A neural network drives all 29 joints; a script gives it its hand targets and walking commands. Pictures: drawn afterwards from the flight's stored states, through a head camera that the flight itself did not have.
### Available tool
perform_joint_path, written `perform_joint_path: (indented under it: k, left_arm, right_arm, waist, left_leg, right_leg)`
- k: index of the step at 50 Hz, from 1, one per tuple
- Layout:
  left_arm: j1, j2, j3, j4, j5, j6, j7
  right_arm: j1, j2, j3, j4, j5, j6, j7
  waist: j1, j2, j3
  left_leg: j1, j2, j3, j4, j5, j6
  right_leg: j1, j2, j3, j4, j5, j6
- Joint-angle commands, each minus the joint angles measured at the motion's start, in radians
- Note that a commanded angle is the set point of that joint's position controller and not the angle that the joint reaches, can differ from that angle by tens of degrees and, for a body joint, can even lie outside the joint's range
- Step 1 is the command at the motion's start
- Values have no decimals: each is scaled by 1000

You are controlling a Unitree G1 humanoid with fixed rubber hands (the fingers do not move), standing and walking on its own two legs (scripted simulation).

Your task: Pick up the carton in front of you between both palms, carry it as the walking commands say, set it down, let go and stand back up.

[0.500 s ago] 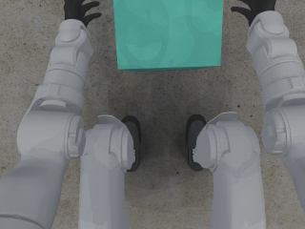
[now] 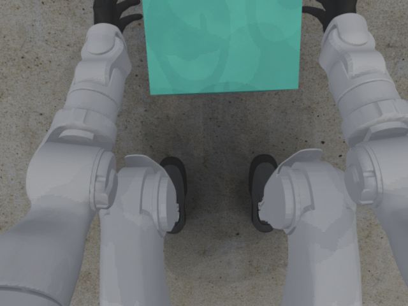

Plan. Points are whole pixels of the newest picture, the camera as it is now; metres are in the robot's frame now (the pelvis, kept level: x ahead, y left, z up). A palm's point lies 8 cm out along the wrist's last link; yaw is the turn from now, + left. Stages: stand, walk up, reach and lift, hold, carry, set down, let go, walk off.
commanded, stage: reach and lift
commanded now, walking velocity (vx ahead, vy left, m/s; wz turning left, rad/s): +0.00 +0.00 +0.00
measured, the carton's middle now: (219, 36) +0.51 -0.01 -0.25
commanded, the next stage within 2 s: none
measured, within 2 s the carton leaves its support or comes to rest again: leaves its support in 0.46 s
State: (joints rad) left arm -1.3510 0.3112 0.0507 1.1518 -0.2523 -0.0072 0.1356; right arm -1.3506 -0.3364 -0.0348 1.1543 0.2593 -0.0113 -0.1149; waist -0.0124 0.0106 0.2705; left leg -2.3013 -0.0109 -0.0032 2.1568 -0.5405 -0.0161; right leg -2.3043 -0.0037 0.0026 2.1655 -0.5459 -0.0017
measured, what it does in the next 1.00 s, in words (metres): rises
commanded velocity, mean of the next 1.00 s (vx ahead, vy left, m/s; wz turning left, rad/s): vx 0.00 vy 0.00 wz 0.00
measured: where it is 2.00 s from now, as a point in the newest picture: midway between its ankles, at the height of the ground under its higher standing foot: (218, 207)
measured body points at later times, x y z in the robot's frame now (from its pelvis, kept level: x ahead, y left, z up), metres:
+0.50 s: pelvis -0.01 +0.00 -0.01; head +0.34 -0.01 +0.27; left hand +0.54 +0.14 -0.17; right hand +0.54 -0.17 -0.17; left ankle +0.12 +0.12 -0.34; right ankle +0.11 -0.12 -0.34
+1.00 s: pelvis +0.00 +0.01 +0.10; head +0.25 -0.01 +0.48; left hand +0.50 +0.13 +0.04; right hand +0.49 -0.17 +0.04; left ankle +0.12 +0.12 -0.34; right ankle +0.11 -0.12 -0.34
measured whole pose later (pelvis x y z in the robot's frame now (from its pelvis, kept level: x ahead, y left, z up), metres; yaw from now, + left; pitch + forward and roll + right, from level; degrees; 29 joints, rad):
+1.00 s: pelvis +0.00 +0.01 +0.10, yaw -2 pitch +42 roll +0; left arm -1.02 -0.02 0.48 0.72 0.20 0.33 0.08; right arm -1.01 -0.03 -0.45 0.73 -0.18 0.34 -0.05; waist -0.01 0.02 -0.17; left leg -2.04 -0.07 -0.04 1.81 -0.50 -0.03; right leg -2.05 0.05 0.03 1.81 -0.49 0.03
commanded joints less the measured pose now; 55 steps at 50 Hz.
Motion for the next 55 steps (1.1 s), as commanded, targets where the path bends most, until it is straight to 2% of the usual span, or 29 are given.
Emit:
perform_joint_path:
  k: [1,4,7,8,10,11,13,16,20,24,27,30,36,38,41,43,48,55]
  left_arm:
    - [-237,44,-15,-90,-7,-26,2]
    - [-272,-25,-53,-83,-27,-30,6]
    - [-287,-68,-48,-63,-9,-33,14]
    - [-324,-153,-82,-79,-19,-36,0]
    - [-391,-299,-116,-67,-11,-40,-27]
    - [-474,-452,-165,-87,-15,-35,-55]
    - [-566,-689,-188,-84,18,-11,-118]
    - [-598,-850,-165,-122,51,20,-175]
    - [-654,-1001,-217,-248,8,48,-202]
    - [-663,-1133,-296,-437,-47,78,-186]
    - [-604,-1198,-295,-534,-6,127,-190]
    - [-534,-1243,-266,-570,66,186,-216]
    - [-394,-1294,-71,-367,257,283,-276]
    - [-389,-1300,-27,-351,301,297,-284]
    - [-377,-1324,-11,-344,326,310,-289]
    - [-369,-1333,-15,-355,331,313,-293]
    - [-315,-1369,-51,-388,331,332,-302]
    - [-215,-1425,-169,-473,276,355,-317]
  right_arm:
    - [-237,-56,11,-83,6,-24,-4]
    - [-284,4,47,-88,19,-29,-10]
    - [-293,53,49,-65,5,-32,-19]
    - [-330,131,78,-78,12,-36,-7]
    - [-413,279,116,-63,7,-41,23]
    - [-493,437,162,-85,12,-36,50]
    - [-595,662,195,-96,-12,-13,115]
    - [-629,816,176,-136,-39,18,174]
    - [-672,967,221,-265,-1,46,206]
    - [-695,1087,308,-480,63,75,197]
    - [-634,1159,311,-578,34,127,207]
    - [-540,1220,266,-586,-43,191,232]
    - [-375,1301,78,-371,-239,289,284]
    - [-366,1293,22,-346,-288,304,294]
    - [-352,1291,-14,-337,-332,314,298]
    - [-349,1309,-6,-353,-334,319,302]
    - [-326,1369,64,-415,-311,342,318]
    - [-220,1433,183,-497,-265,367,326]
  waist:
    - [-10,-12,-1080]
    - [-10,-16,-1090]
    - [-7,-20,-1091]
    - [-12,-18,-1087]
    - [-8,-7,-1077]
    - [-10,-4,-1076]
    - [-9,7,-1038]
    - [-8,3,-1043]
    - [-23,-5,-1270]
    - [-34,-8,-1664]
    - [-24,-13,-1725]
    - [-11,-23,-1620]
    - [8,-11,-1221]
    - [-1,-3,-1219]
    - [-17,16,-1252]
    - [-20,14,-1304]
    - [1,-10,-1400]
    - [5,-28,-1473]
  left_leg:
    - [532,-35,18,-148,252,-15]
    - [554,-44,18,-153,244,-13]
    - [571,-56,18,-162,232,-11]
    - [576,-63,18,-162,231,-7]
    - [565,-72,19,-159,243,-8]
    - [561,-81,16,-158,238,-4]
    - [534,-99,23,-145,203,-1]
    - [546,-120,40,-129,191,7]
    - [645,-133,64,-105,293,3]
    - [857,-150,82,-103,430,-6]
    - [861,-159,87,-135,441,-4]
    - [758,-163,97,-198,321,-3]
    - [565,-157,81,-339,66,18]
    - [567,-158,75,-382,41,19]
    - [601,-164,68,-443,45,12]
    - [647,-168,68,-469,57,12]
    - [768,-171,65,-540,101,11]
    - [920,-170,52,-623,203,2]
  right_leg:
    - [569,27,6,-175,278,30]
    - [583,35,4,-181,261,29]
    - [600,41,-2,-187,246,27]
    - [591,51,-2,-190,245,21]
    - [567,65,-4,-185,259,15]
    - [561,74,-1,-184,257,11]
    - [535,89,-8,-169,225,8]
    - [536,103,-30,-151,206,9]
    - [652,119,-58,-123,319,9]
    - [838,137,-81,-120,458,19]
    - [864,152,-83,-146,473,20]
    - [806,162,-89,-210,363,20]
    - [582,164,-75,-361,79,2]
    - [608,165,-71,-402,57,-5]
    - [666,165,-68,-452,77,-9]
    - [707,165,-67,-481,92,-6]
    - [806,166,-65,-552,125,8]
    - [959,173,-55,-637,222,22]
